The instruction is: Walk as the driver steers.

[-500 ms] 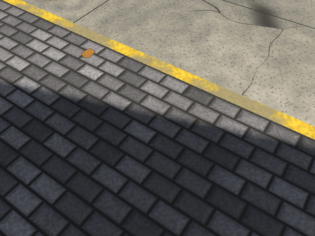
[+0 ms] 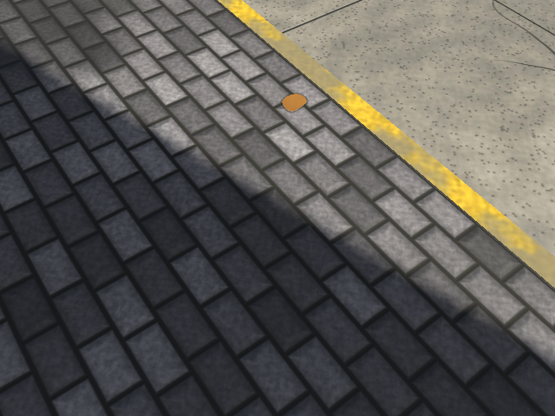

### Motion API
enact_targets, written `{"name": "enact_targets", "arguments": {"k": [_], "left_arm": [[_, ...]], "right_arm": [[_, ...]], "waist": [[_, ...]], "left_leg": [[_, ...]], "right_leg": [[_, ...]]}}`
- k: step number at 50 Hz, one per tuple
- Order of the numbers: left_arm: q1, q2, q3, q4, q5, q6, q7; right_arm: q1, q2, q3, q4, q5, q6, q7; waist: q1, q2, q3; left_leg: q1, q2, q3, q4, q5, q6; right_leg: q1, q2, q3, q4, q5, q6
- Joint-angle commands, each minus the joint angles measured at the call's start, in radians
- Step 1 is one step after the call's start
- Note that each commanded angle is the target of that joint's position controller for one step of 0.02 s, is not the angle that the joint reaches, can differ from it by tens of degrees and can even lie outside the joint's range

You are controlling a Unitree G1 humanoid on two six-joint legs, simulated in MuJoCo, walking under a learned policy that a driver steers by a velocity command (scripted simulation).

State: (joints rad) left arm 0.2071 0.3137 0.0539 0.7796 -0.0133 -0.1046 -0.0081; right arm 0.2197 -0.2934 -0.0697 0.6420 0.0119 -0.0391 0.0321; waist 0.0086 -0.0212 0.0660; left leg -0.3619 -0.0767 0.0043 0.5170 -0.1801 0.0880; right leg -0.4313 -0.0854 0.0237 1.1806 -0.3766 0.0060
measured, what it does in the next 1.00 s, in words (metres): walks ahead: right foot, then left foot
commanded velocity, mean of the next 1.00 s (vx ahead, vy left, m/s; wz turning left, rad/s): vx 0.50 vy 0.00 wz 0.10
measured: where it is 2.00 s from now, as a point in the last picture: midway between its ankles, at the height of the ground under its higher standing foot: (276, 191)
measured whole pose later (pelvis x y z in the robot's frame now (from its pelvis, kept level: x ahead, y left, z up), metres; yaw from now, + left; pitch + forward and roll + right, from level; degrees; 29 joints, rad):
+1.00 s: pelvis +0.56 +0.01 +0.00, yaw +3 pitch +2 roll -1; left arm 0.35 0.31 0.04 0.87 -0.02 -0.06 -0.01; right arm 0.11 -0.27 -0.04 0.71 0.01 -0.09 0.03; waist 0.04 -0.02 0.03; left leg -0.44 -0.01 0.03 0.55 -0.16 0.05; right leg -0.25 0.00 0.04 1.01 -0.47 -0.02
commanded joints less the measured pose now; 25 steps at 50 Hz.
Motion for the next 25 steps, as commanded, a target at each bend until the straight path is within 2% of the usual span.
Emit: {"name": "enact_targets", "arguments": {"k": [1, 2, 4, 8, 10, 13, 16, 17, 18, 19, 20, 21, 22, 23, 24, 25], "left_arm": [[0.035, 0.112, 0.028, -0.058, 0.015, -0.003, 0.000], [0.039, 0.096, 0.025, -0.053, 0.019, 0.006, 0.001], [-0.015, 0.073, 0.017, -0.070, 0.022, 0.016, 0.004], [-0.142, 0.042, 0.004, -0.098, 0.015, 0.010, -0.006], [-0.202, 0.034, -0.001, -0.114, 0.007, 0.005, -0.015], [-0.258, 0.047, 0.000, -0.139, 0.002, -0.004, -0.031], [-0.240, 0.064, 0.006, -0.147, 0.005, -0.010, -0.044], [-0.207, 0.075, 0.011, -0.140, 0.006, -0.011, -0.044], [-0.128, 0.094, 0.024, -0.121, 0.009, -0.012, -0.039], [0.009, 0.135, 0.043, -0.085, 0.013, -0.013, -0.032], [0.172, 0.204, 0.058, -0.065, 0.025, -0.011, -0.026], [0.234, 0.238, 0.069, -0.031, 0.021, -0.005, -0.033], [0.232, 0.144, 0.044, -0.036, -0.003, -0.003, -0.035], [0.159, 0.113, 0.033, -0.045, -0.002, 0.001, -0.029], [0.096, 0.104, 0.027, -0.056, 0.009, 0.006, -0.026], [0.057, 0.088, 0.021, -0.059, 0.018, 0.007, -0.025]], "right_arm": [[0.001, -0.107, -0.026, -0.061, -0.013, -0.027, -0.012], [0.010, -0.115, -0.026, -0.049, -0.012, -0.032, -0.015], [0.038, -0.132, -0.029, -0.023, -0.010, -0.038, -0.025], [0.085, -0.138, -0.027, 0.019, -0.005, -0.036, -0.037], [0.120, -0.148, -0.028, 0.043, -0.001, -0.036, -0.037], [0.165, -0.153, -0.030, 0.079, 0.004, -0.030, -0.038], [0.176, -0.161, -0.035, 0.102, 0.005, -0.016, -0.044], [0.169, -0.167, -0.037, 0.104, 0.005, -0.012, -0.045], [0.150, -0.171, -0.037, 0.103, 0.004, -0.007, -0.046], [0.145, -0.152, -0.027, 0.099, -0.002, -0.004, -0.047], [0.179, -0.099, -0.004, 0.079, -0.026, -0.006, -0.048], [0.309, -0.011, 0.019, 0.080, -0.003, -0.024, -0.041], [0.232, -0.111, 0.003, 0.088, 0.011, -0.037, -0.037], [0.121, -0.149, -0.009, 0.058, 0.026, -0.044, -0.032], [0.060, -0.140, -0.005, 0.044, 0.017, -0.048, -0.034], [0.038, -0.129, -0.008, 0.039, 0.003, -0.048, -0.035]], "waist": [[0.011, 0.082, -0.132], [0.015, 0.077, -0.126], [0.001, 0.070, -0.091], [-0.052, 0.080, -0.051], [-0.080, 0.083, -0.026], [-0.098, 0.084, 0.003], [-0.075, 0.104, -0.004], [-0.055, 0.115, -0.022], [-0.007, 0.118, -0.072], [0.059, 0.099, -0.175], [0.101, -0.020, -0.338], [0.048, -0.308, -0.450], [0.094, -0.188, -0.390], [0.093, -0.112, -0.242], [0.068, -0.029, -0.158], [0.041, -0.015, -0.102]], "left_leg": [[0.221, 0.263, -0.330, -0.285, 0.234, 0.199], [0.190, 0.256, -0.290, -0.299, 0.280, 0.202], [0.168, 0.243, -0.234, -0.324, 0.316, 0.196], [0.184, 0.204, -0.158, -0.334, 0.237, 0.142], [0.195, 0.219, -0.163, -0.341, 0.167, 0.135], [0.297, 0.267, -0.195, -0.301, 0.173, 0.133], [0.396, 0.311, -0.222, -0.236, 0.282, 0.108], [0.411, 0.307, -0.218, -0.196, 0.383, 0.096], [0.408, 0.280, -0.194, -0.103, 0.555, 0.078], [0.352, 0.225, -0.151, 0.071, 0.627, 0.050], [0.140, 0.152, -0.114, 0.378, 0.355, 0.013], [-0.223, -0.020, -0.097, 0.699, -0.347, -0.055], [-0.343, 0.024, -0.189, 0.795, -0.394, -0.049], [-0.401, 0.076, -0.154, 0.797, -0.304, -0.044], [-0.377, 0.125, -0.114, 0.753, -0.220, -0.046], [-0.349, 0.156, -0.102, 0.691, -0.168, -0.052]], "right_leg": [[-0.181, -0.062, 0.031, -0.058, 0.095, 0.017], [-0.170, -0.059, 0.021, -0.090, 0.120, 0.030], [-0.202, -0.056, 0.014, -0.188, 0.213, 0.052], [-0.189, -0.023, 0.004, -0.461, 0.463, 0.052], [-0.167, -0.002, -0.005, -0.551, 0.526, 0.043], [-0.206, 0.012, 0.005, -0.627, 0.489, 0.013], [-0.192, 0.028, 0.002, -0.675, 0.371, -0.032], [-0.138, 0.046, -0.016, -0.682, 0.327, -0.048], [-0.017, 0.080, -0.049, -0.705, 0.317, -0.072], [0.199, 0.073, -0.050, -0.697, 0.364, -0.107], [0.523, -0.114, 0.159, -0.643, 0.420, -0.186], [0.812, -0.301, 0.634, -0.782, 0.155, -0.332], [0.792, -0.284, 0.695, -0.866, -0.034, -0.298], [0.663, -0.259, 0.549, -0.885, -0.027, -0.257], [0.522, -0.221, 0.443, -0.906, 0.074, -0.239], [0.416, -0.189, 0.373, -0.932, 0.172, -0.239]]}}
Keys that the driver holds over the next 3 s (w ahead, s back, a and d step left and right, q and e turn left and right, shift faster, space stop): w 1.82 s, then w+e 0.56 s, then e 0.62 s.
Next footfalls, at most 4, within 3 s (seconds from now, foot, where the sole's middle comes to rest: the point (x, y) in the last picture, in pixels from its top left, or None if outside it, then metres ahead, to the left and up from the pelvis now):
0.38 right None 0.41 -0.15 -0.77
0.92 left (239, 316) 0.68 0.11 -0.77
1.46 right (321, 219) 0.99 -0.11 -0.77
1.98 left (236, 147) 1.27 0.15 -0.77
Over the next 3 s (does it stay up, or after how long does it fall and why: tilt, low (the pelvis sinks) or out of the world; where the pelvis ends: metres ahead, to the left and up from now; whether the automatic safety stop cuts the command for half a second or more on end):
stays up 1.51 -0.03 0.00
